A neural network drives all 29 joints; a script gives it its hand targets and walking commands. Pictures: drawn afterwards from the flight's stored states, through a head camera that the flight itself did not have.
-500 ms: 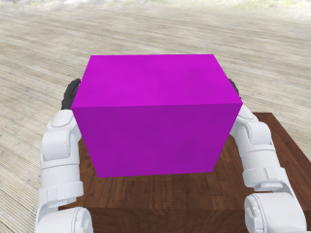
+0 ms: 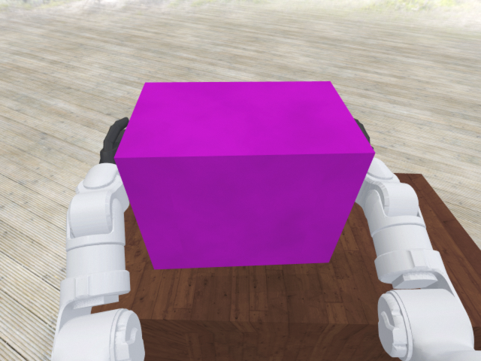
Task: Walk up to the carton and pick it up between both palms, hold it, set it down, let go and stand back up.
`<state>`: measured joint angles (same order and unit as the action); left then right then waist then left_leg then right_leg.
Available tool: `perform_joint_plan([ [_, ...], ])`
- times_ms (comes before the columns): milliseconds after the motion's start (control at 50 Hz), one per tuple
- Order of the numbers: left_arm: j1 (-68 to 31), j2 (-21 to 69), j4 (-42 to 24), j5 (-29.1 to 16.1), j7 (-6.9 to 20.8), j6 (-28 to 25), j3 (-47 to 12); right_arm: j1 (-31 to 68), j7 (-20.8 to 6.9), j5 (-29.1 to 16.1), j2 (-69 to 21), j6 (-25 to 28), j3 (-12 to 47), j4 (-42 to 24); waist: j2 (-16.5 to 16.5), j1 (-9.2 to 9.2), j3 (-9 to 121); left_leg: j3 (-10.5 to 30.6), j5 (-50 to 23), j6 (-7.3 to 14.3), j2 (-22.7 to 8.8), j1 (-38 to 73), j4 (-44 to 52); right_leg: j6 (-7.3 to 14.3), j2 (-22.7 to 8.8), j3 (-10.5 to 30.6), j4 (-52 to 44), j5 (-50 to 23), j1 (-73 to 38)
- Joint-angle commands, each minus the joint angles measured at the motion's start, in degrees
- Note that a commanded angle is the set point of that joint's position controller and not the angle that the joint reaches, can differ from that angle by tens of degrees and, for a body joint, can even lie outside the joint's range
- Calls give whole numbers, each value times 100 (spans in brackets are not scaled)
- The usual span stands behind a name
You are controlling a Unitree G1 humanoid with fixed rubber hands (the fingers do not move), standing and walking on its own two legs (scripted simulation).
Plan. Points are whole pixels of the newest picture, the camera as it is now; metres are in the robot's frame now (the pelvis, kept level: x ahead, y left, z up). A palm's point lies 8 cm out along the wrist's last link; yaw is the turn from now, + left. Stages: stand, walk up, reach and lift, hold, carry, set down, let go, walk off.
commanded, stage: hold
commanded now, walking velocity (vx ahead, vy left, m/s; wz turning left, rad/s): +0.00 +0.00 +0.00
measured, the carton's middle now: (241, 176) +0.36 +0.00 +0.18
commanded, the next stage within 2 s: none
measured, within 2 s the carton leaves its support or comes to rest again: neither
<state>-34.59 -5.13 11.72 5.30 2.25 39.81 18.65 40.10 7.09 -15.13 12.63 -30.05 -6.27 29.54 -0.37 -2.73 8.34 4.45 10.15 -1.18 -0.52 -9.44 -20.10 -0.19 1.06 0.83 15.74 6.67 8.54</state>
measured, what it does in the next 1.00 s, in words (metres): stands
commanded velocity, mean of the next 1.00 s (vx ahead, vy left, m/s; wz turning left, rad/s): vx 0.00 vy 0.00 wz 0.00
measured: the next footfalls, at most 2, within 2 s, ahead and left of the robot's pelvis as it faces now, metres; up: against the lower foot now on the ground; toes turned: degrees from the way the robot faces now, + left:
none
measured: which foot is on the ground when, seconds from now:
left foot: down 0.00-1.00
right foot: down 0.00-1.00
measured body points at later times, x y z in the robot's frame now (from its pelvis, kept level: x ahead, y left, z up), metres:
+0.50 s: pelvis +0.01 +0.00 +0.00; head -0.06 +0.02 +0.45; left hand +0.37 +0.20 +0.20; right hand +0.38 -0.19 +0.21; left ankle +0.01 +0.13 -0.75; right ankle +0.02 -0.12 -0.75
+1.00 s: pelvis +0.00 +0.00 +0.00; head -0.06 +0.01 +0.45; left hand +0.37 +0.19 +0.20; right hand +0.38 -0.20 +0.20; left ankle +0.01 +0.13 -0.75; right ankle +0.02 -0.12 -0.75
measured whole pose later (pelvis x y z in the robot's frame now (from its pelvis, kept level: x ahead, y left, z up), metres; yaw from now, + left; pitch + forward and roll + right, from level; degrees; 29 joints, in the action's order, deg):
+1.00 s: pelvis +0.00 +0.00 +0.00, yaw +0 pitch +0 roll -1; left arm -33.8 -4.7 10.4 5.2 2.0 40.1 18.4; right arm 39.2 6.9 -15.2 13.1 -30.5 -5.9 27.9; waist 0.1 -2.5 8.4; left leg 4.2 10.0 -1.1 -0.5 -9.4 -19.7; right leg -0.3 1.1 1.2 15.3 6.4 8.5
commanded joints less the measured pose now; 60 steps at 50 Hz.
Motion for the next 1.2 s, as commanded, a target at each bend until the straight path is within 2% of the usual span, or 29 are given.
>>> perform_joint_plan([
  [0,-4440,2893,-1301,-909,686,-224,-3041,4864,-919,-960,-3309,324,2150,-2363,140,-81,2396,-291,-1484,-203,366,352,218,-106,299,-110,37,-1412,-1413],
  [60,-4405,2764,-1272,-832,724,-156,-2985,4819,-866,-964,-3227,277,2172,-2271,184,-37,2201,-305,-1417,-204,354,314,232,-94,270,-115,47,-1309,-1373],
  [120,-4049,2900,-1350,-836,736,-117,-3003,4821,-829,-994,-3179,290,2284,-2821,167,-31,2438,-298,-1738,-216,373,380,179,-92,301,-138,68,-1687,-1537],
  [180,-4033,2781,-1653,-843,781,-94,-3044,4685,-779,-1064,-3254,248,2360,-2808,71,-44,2273,-307,-1757,-203,409,272,205,-144,288,-82,84,-1904,-1651],
  [260,-4350,2682,-1629,-846,800,-115,-2984,4661,-790,-943,-3251,183,2268,-2634,71,-72,2153,-310,-1405,-155,395,211,261,-134,276,-111,34,-1460,-1449],
  [340,-4014,2767,-1782,-870,772,-81,-3112,4670,-782,-1090,-3175,239,2426,-2975,141,-17,2411,-288,-1863,-238,406,415,166,-99,271,-99,105,-1932,-1555],
  [420,-4241,2806,-1681,-884,759,-95,-3078,4577,-864,-915,-3188,160,2252,-2663,52,-68,2116,-306,-1432,-212,362,410,288,-101,282,-98,-14,-1260,-1255],
  [480,-4361,2814,-1347,-778,769,-69,-3015,4524,-906,-817,-3148,138,2032,-2118,262,-131,1761,-278,-963,-215,322,226,365,-37,233,-96,-94,-757,-1129],
  [500,-4277,3016,-1492,-837,767,-89,-3173,4731,-938,-825,-3213,253,2101,-2491,289,-15,2187,-259,-1145,-226,311,326,358,-46,296,-142,-51,-889,-1205],
  [520,-4234,2867,-1129,-810,775,-69,-3040,4651,-935,-783,-3088,209,2038,-2275,219,-100,1869,-284,-1068,-204,308,221,373,-42,270,-110,-103,-915,-1133],
  [540,-4136,2772,-1244,-821,808,-77,-3028,4668,-911,-824,-3136,225,2099,-2397,154,-74,2039,-276,-1166,-173,322,248,320,-51,270,-108,-43,-1124,-1338],
  [560,-4286,2921,-1531,-895,782,-105,-3196,4773,-902,-907,-3190,278,2188,-2542,326,-62,2244,-294,-1504,-237,331,365,256,-39,309,-117,28,-1295,-1320],
  [620,-4305,2878,-1397,-873,750,-123,-3144,4807,-904,-893,-3177,277,2186,-2583,277,-76,2233,-286,-1474,-234,341,386,237,-51,278,-137,-3,-1280,-1287],
  [640,-4450,2964,-1805,-917,727,-161,-3195,4784,-917,-932,-3257,277,2241,-2532,427,-18,2456,-279,-1676,-269,344,549,228,-21,277,-107,26,-1357,-1382],
  [660,-4227,3026,-1501,-875,707,-104,-3224,4612,-928,-917,-3142,274,2151,-2505,430,-122,2371,-251,-1805,-302,304,602,175,-39,331,-164,-4,-1369,-1289],
  [680,-4396,3022,-1765,-1019,692,-164,-3290,4773,-937,-996,-3259,305,2266,-2697,335,-104,2501,-231,-1887,-322,304,629,117,-18,354,-120,45,-1481,-1277],
  [780,-4240,2887,-1013,-705,743,-25,-2946,4710,-989,-807,-2968,203,1947,-2012,274,-34,1677,-308,-925,-201,289,176,383,-17,258,-118,-113,-627,-1051],
  [800,-4232,2877,-833,-667,757,-22,-2865,4960,-999,-787,-3069,269,2032,-2147,62,104,1720,-327,-731,-114,290,82,447,-14,247,-65,-172,-468,-999],
  [820,-4299,2923,-941,-786,767,-87,-2938,5019,-989,-734,-3203,313,2049,-2259,43,55,1985,-325,-585,-115,321,17,470,-10,207,-61,-160,-459,-1134],
  [860,-4621,3106,-1204,-885,696,-181,-3097,5208,-1000,-762,-3285,378,2073,-2395,188,7,2295,-305,-916,-149,315,242,370,-6,268,-139,-75,-701,-1104],
  [900,-4588,2937,-1400,-983,629,-241,-3085,5238,-986,-952,-3348,386,2276,-2676,-9,53,2718,-284,-1331,-145,343,327,273,-48,292,-85,-7,-1239,-1412],
  [940,-4505,2860,-1145,-803,642,-228,-2904,5154,-951,-896,-3323,357,2244,-2460,-20,145,2480,-319,-1227,-88,372,273,281,-99,257,-118,-17,-1205,-1405],
  [980,-4557,2824,-1031,-828,692,-208,-2891,5103,-932,-833,-3398,320,2219,-2287,-94,51,2192,-331,-941,-64,383,132,357,-128,250,-85,-60,-988,-1335],
  [1040,-4590,2878,-1083,-842,707,-173,-2921,5189,-923,-889,-3325,331,2195,-2336,93,58,2368,-346,-1036,-113,363,250,315,-89,251,-125,-20,-967,-1292],
  [1080,-4603,2910,-1351,-977,715,-231,-3119,4918,-901,-878,-3370,311,2181,-2361,69,-113,2556,-305,-1261,-154,366,426,284,-119,270,-105,2,-1250,-1315],
  [1120,-4409,2860,-1125,-936,753,-170,-3028,4868,-863,-900,-3251,269,2138,-2440,41,-104,2371,-298,-1401,-149,383,314,216,-140,260,-135,37,-1491,-1355],
  [1140,-4365,2829,-1416,-856,739,-160,-2983,4724,-849,-955,-3292,232,2217,-2422,213,-42,2570,-288,-1641,-200,358,511,207,-102,272,-99,51,-1544,-1455],
  [1160,-4255,2885,-1432,-946,739,-152,-3079,4887,-844,-1001,-3266,267,2325,-2711,116,-59,2623,-297,-1755,-209,387,442,160,-119,285,-131,78,-1747,-1570],
  [1180,-4332,2771,-1500,-955,753,-155,-3019,4644,-819,-1025,-3228,197,2264,-2421,132,-151,2361,-301,-1643,-209,401,347,193,-125,247,-101,44,-1744,-1525],
])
